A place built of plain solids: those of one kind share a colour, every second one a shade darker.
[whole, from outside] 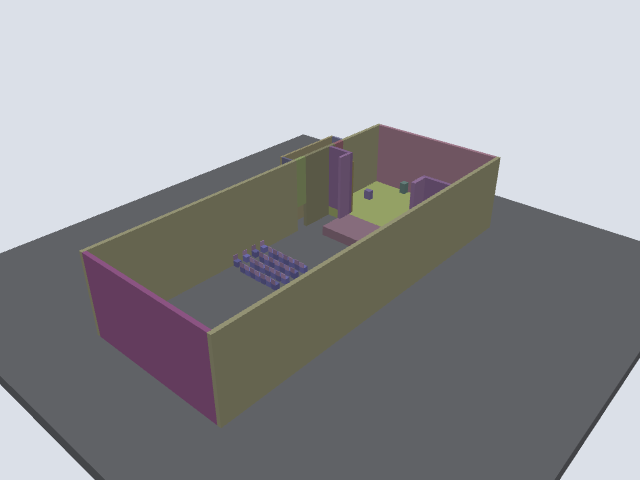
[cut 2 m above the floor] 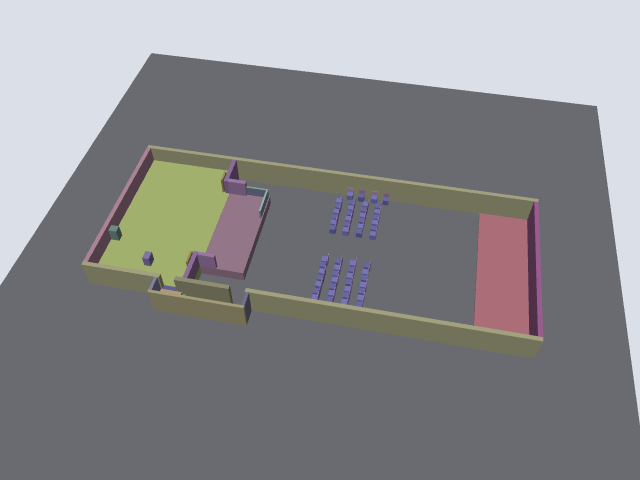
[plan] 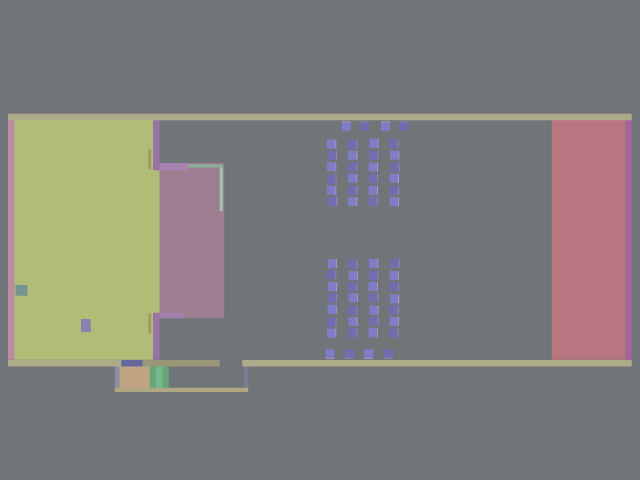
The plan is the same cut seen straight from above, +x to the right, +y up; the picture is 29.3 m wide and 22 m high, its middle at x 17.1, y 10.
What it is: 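A parish, school or music hall with a timber stage behind a plastered proscenium wall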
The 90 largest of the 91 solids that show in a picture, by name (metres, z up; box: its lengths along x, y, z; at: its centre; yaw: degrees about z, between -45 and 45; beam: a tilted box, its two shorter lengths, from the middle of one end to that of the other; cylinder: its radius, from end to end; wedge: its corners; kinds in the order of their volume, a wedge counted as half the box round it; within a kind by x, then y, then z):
{
 "wall_side_1": {"box": [5.19, 0.3, 6.12], "at": [5.39, 4.36, 3.01]},
 "wall_side_2": {"box": [3.54, 0.3, 6.12], "at": [10.74, 4.36, 3.01]},
 "wall_side_3": {"box": [28.6, 0.3, 6.12], "at": [17.09, 15.63, 3.01]},
 "wall_side_4": {"box": [17.86, 0.3, 6.12], "at": [22.46, 4.36, 3.01]},
 "boards_main_1": {"box": [6.65, 10.98, 0.83], "at": [6.42, 10.0, 0.37]},
 "wall_back_1": {"box": [0.3, 10.98, 6.12], "at": [2.95, 10.0, 3.01]},
 "wall_rear_1": {"box": [0.3, 10.98, 6.12], "at": [31.24, 10.0, 3.01]},
 "boards_fore_1": {"box": [2.96, 7.11, 0.83], "at": [11.23, 9.97, 0.37]},
 "wall_pros_1": {"box": [0.3, 2.16, 6.12], "at": [9.6, 5.59, 3.01]},
 "wall_pros_2": {"box": [0.3, 2.28, 6.12], "at": [9.6, 14.34, 3.01]},
 "wall_pass_out_1": {"box": [6.12, 0.2, 6.12], "at": [10.75, 3.13, 3.01]},
 "floor_rear_1": {"box": [3.37, 10.98, 0.15], "at": [29.41, 10.0, 0.03]},
 "chair_seat_1": {"box": [0.42, 0.42, 0.45], "at": [17.56, 4.78, 0.23], "yaw": -2.6},
 "chair_seat_2": {"box": [0.42, 0.42, 0.45], "at": [17.62, 8.41, 0.23], "yaw": 0.8},
 "chair_seat_3": {"box": [0.42, 0.42, 0.45], "at": [17.63, 5.73, 0.23], "yaw": -1.4},
 "chair_seat_4": {"box": [0.42, 0.42, 0.45], "at": [17.63, 6.23, 0.23], "yaw": -2.9},
 "chair_seat_5": {"box": [0.42, 0.42, 0.45], "at": [17.63, 12.28, 0.23], "yaw": -0.8},
 "chair_seat_6": {"box": [0.42, 0.42, 0.45], "at": [17.63, 13.36, 0.23], "yaw": -0.2},
 "chair_seat_7": {"box": [0.42, 0.42, 0.45], "at": [17.63, 14.4, 0.23], "yaw": 0.2},
 "chair_seat_8": {"box": [0.42, 0.42, 0.45], "at": [17.64, 12.79, 0.23], "yaw": 2.5},
 "chair_seat_9": {"box": [0.42, 0.42, 0.45], "at": [17.65, 6.82, 0.23], "yaw": -1.7},
 "chair_seat_10": {"box": [0.42, 0.42, 0.45], "at": [17.66, 8.91, 0.23], "yaw": 2.8},
 "chair_seat_11": {"box": [0.42, 0.42, 0.45], "at": [17.66, 13.88, 0.23], "yaw": -0.3},
 "chair_seat_12": {"box": [0.42, 0.42, 0.45], "at": [17.67, 7.33, 0.23], "yaw": -2.3},
 "chair_seat_13": {"box": [0.42, 0.42, 0.45], "at": [17.67, 7.87, 0.23], "yaw": -3.7},
 "chair_seat_14": {"box": [0.42, 0.42, 0.45], "at": [17.67, 11.76, 0.23], "yaw": 0.4},
 "chair_seat_15": {"box": [0.42, 0.42, 0.45], "at": [18.31, 15.21, 0.23], "yaw": -0.7},
 "chair_seat_16": {"box": [0.42, 0.42, 0.45], "at": [18.45, 4.78, 0.23], "yaw": -2.3},
 "chair_seat_17": {"box": [0.42, 0.42, 0.45], "at": [18.59, 5.74, 0.23]},
 "chair_seat_18": {"box": [0.42, 0.42, 0.45], "at": [18.59, 6.79, 0.23], "yaw": -1.3},
 "chair_seat_19": {"box": [0.42, 0.42, 0.45], "at": [18.59, 7.84, 0.23], "yaw": -0.1},
 "chair_seat_20": {"box": [0.42, 0.42, 0.45], "at": [18.59, 11.76, 0.23], "yaw": -1.0},
 "chair_seat_21": {"box": [0.42, 0.42, 0.45], "at": [18.59, 12.83, 0.23], "yaw": -0.8},
 "chair_seat_22": {"box": [0.42, 0.42, 0.45], "at": [18.59, 13.89, 0.23], "yaw": 1.1},
 "chair_seat_23": {"box": [0.42, 0.42, 0.45], "at": [18.59, 14.39, 0.23], "yaw": -0.4},
 "chair_seat_24": {"box": [0.42, 0.42, 0.45], "at": [18.6, 8.91, 0.23], "yaw": -3.1},
 "chair_seat_25": {"box": [0.42, 0.42, 0.45], "at": [18.6, 12.28, 0.23], "yaw": -0.1},
 "chair_seat_26": {"box": [0.42, 0.42, 0.45], "at": [18.6, 13.35, 0.23], "yaw": -0.5},
 "chair_seat_27": {"box": [0.42, 0.42, 0.45], "at": [18.61, 6.27, 0.23], "yaw": 1.5},
 "chair_seat_28": {"box": [0.42, 0.42, 0.45], "at": [18.61, 8.37, 0.23], "yaw": 0.3},
 "chair_seat_29": {"box": [0.42, 0.42, 0.45], "at": [18.62, 7.35, 0.23], "yaw": 0.6},
 "chair_seat_30": {"box": [0.42, 0.42, 0.45], "at": [19.14, 15.21, 0.23], "yaw": -1.3},
 "chair_seat_31": {"box": [0.42, 0.42, 0.45], "at": [19.34, 4.78, 0.23], "yaw": -1.2},
 "chair_seat_32": {"box": [0.42, 0.42, 0.45], "at": [19.53, 7.87, 0.23], "yaw": -1.6},
 "chair_seat_33": {"box": [0.42, 0.42, 0.45], "at": [19.53, 11.77, 0.23], "yaw": 1.8},
 "chair_seat_34": {"box": [0.42, 0.42, 0.45], "at": [19.54, 5.74, 0.23], "yaw": -1.5},
 "chair_seat_35": {"box": [0.42, 0.42, 0.45], "at": [19.54, 12.28, 0.23]},
 "chair_seat_36": {"box": [0.42, 0.42, 0.45], "at": [19.54, 12.84, 0.23], "yaw": -0.1},
 "chair_seat_37": {"box": [0.42, 0.42, 0.45], "at": [19.54, 13.34, 0.23], "yaw": -1.6},
 "chair_seat_38": {"box": [0.42, 0.42, 0.45], "at": [19.55, 8.39, 0.23], "yaw": -0.1},
 "chair_seat_39": {"box": [0.42, 0.42, 0.45], "at": [19.55, 8.93, 0.23], "yaw": 2.0},
 "chair_seat_40": {"box": [0.42, 0.42, 0.45], "at": [19.55, 13.89, 0.23], "yaw": -3.3},
 "chair_seat_41": {"box": [0.42, 0.42, 0.45], "at": [19.56, 6.27, 0.23], "yaw": 0.7},
 "chair_seat_42": {"box": [0.42, 0.42, 0.45], "at": [19.56, 7.35, 0.23]},
 "chair_seat_43": {"box": [0.42, 0.42, 0.45], "at": [19.56, 14.44, 0.23], "yaw": -2.2},
 "chair_seat_44": {"box": [0.42, 0.42, 0.45], "at": [19.57, 6.78, 0.23], "yaw": -1.6},
 "chair_seat_45": {"box": [0.42, 0.42, 0.45], "at": [20.1, 15.21, 0.23], "yaw": -1.7},
 "chair_seat_46": {"box": [0.42, 0.42, 0.45], "at": [20.25, 4.78, 0.23], "yaw": -2.8},
 "chair_seat_47": {"box": [0.42, 0.42, 0.45], "at": [20.48, 14.41, 0.23], "yaw": 0.1},
 "chair_seat_48": {"box": [0.42, 0.42, 0.45], "at": [20.49, 5.74, 0.23], "yaw": 0.6},
 "chair_seat_49": {"box": [0.42, 0.42, 0.45], "at": [20.49, 6.8, 0.23], "yaw": -2.2},
 "chair_seat_50": {"box": [0.42, 0.42, 0.45], "at": [20.49, 8.38, 0.23], "yaw": -0.5},
 "chair_seat_51": {"box": [0.42, 0.42, 0.45], "at": [20.5, 6.27, 0.23], "yaw": -1.0},
 "chair_seat_52": {"box": [0.42, 0.42, 0.45], "at": [20.5, 7.86, 0.23], "yaw": 0.9},
 "chair_seat_53": {"box": [0.42, 0.42, 0.45], "at": [20.5, 12.28, 0.23], "yaw": -1.6},
 "chair_seat_54": {"box": [0.42, 0.42, 0.45], "at": [20.5, 12.83, 0.23], "yaw": -0.4},
 "chair_seat_55": {"box": [0.42, 0.42, 0.45], "at": [20.51, 7.31, 0.23], "yaw": -0.7},
 "chair_seat_56": {"box": [0.42, 0.42, 0.45], "at": [20.51, 11.75, 0.23], "yaw": -2.3},
 "chair_seat_57": {"box": [0.42, 0.42, 0.45], "at": [20.52, 13.89, 0.23], "yaw": -1.5},
 "chair_seat_58": {"box": [0.42, 0.42, 0.45], "at": [20.53, 8.93, 0.23], "yaw": -2.2},
 "chair_seat_59": {"box": [0.42, 0.42, 0.45], "at": [20.53, 13.34, 0.23], "yaw": 0.3},
 "chair_seat_60": {"box": [0.42, 0.42, 0.45], "at": [20.94, 15.21, 0.23], "yaw": 1.3},
 "wall_pier_1": {"box": [1.13, 0.25, 6.12], "at": [10.31, 6.54, 3.01]},
 "wall_pier_2": {"box": [1.29, 0.32, 6.12], "at": [10.39, 13.36, 3.01]},
 "wall_pass_end_1": {"box": [0.2, 0.98, 6.12], "at": [7.79, 3.72, 3.01]},
 "wall_pass_end_2": {"box": [0.2, 0.98, 6.12], "at": [13.71, 3.72, 3.01]},
 "wall_side_over_hall_1": {"box": [1.02, 0.3, 3.97], "at": [13.02, 4.36, 4.09]},
 "drape_1": {"box": [0.14, 0.91, 4.53], "at": [9.29, 6.17, 3.0]},
 "drape_2": {"box": [0.14, 0.91, 4.53], "at": [9.29, 13.7, 3.0]},
 "boards_pass_1": {"box": [1.4, 0.98, 0.83], "at": [8.59, 3.72, 0.37]},
 "wall_side_over_wing_1": {"box": [0.98, 0.3, 3.19], "at": [8.48, 4.36, 4.48]},
 "step_1": {"box": [0.58, 0.98, 0.64], "at": [9.3, 3.72, 0.27]},
 "step_2": {"box": [0.58, 0.98, 0.44], "at": [9.59, 3.72, 0.17]},
 "step_3": {"box": [0.58, 0.98, 0.25], "at": [9.88, 3.72, 0.07]},
 "guard_dwarf_1": {"box": [1.59, 0.11, 0.78], "at": [11.84, 13.39, 1.12]},
 "guard_dwarf_2": {"box": [0.11, 2.13, 0.78], "at": [12.57, 12.38, 1.12]},
 "stack_chairs_1": {"box": [0.55, 0.5, 0.93], "at": [3.42, 7.69, 1.25]},
 "boards_sill_1": {"box": [0.98, 0.3, 0.83], "at": [8.48, 4.36, 0.37]},
 "crate_1": {"box": [0.45, 0.6, 0.76], "at": [6.37, 6.08, 1.17], "yaw": 1.1},
 "guard_cap_1": {"box": [0.14, 2.13, 0.04], "at": [12.57, 12.38, 1.53]}
}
